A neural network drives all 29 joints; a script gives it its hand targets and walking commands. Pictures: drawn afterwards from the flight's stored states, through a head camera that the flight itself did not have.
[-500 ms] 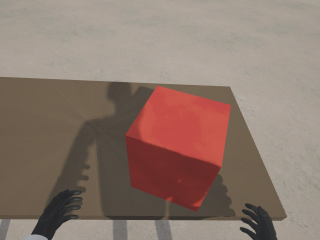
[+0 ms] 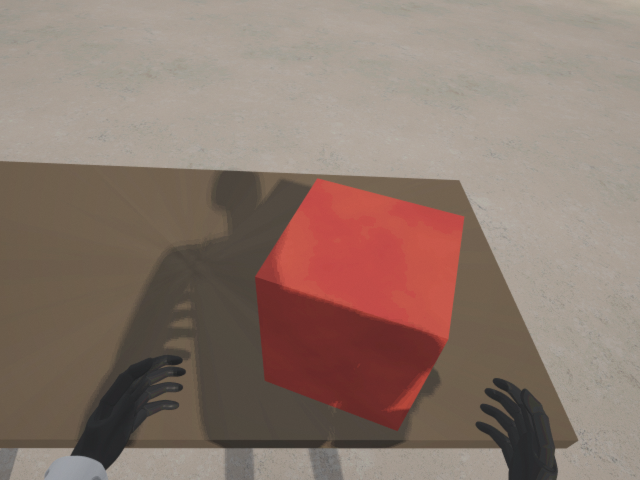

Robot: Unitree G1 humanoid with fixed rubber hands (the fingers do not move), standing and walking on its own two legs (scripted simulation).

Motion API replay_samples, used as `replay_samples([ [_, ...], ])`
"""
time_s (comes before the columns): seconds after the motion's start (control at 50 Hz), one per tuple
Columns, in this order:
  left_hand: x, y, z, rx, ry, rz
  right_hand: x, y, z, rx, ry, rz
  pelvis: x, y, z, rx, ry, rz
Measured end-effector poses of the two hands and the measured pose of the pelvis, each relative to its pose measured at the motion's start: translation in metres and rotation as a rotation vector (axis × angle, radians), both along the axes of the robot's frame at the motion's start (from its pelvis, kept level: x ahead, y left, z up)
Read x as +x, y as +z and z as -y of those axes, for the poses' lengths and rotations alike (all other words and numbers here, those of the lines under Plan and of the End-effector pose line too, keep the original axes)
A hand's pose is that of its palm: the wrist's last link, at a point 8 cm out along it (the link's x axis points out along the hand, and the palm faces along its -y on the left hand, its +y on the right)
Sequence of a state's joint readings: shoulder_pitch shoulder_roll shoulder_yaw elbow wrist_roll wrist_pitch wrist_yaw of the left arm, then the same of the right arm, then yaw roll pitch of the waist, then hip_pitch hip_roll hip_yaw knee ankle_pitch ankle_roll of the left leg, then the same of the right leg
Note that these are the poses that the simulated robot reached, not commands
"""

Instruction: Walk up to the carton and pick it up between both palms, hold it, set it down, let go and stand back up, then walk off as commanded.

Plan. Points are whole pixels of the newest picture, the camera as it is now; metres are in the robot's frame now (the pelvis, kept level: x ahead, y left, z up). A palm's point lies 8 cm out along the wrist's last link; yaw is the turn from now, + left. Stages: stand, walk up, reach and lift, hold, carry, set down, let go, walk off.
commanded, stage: reach and lift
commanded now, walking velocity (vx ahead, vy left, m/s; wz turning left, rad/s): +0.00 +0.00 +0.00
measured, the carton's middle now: (357, 304) +0.37 -0.05 +0.02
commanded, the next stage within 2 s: none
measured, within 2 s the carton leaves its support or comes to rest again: neither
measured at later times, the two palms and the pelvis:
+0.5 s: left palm (139, 329) +0.27 +0.21 +0.09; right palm (541, 408) +0.20 -0.22 +0.08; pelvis +0.01 +0.00 +0.00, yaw -1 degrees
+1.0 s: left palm (171, 251) +0.34 +0.19 +0.14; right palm (563, 343) +0.25 -0.25 +0.12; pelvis -0.01 +0.00 +0.00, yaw -1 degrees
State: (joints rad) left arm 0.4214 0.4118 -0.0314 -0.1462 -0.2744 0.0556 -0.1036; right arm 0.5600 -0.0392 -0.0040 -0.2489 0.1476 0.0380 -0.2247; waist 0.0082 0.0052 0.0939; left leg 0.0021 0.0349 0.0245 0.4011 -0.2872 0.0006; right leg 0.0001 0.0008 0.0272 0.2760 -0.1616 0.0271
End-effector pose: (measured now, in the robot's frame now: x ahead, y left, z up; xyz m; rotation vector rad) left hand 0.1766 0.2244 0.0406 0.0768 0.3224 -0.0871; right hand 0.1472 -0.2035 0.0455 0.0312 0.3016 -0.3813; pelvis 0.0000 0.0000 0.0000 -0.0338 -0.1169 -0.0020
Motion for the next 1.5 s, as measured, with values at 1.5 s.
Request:
replay_samples([
  [1.5,0.238,0.137,0.066,-0.004,-0.100,0.073,0.165,0.115,0.059,0.013,0.010,0.141,-0.012,0.004,0.010,0.016,-0.005,-0.140],
])
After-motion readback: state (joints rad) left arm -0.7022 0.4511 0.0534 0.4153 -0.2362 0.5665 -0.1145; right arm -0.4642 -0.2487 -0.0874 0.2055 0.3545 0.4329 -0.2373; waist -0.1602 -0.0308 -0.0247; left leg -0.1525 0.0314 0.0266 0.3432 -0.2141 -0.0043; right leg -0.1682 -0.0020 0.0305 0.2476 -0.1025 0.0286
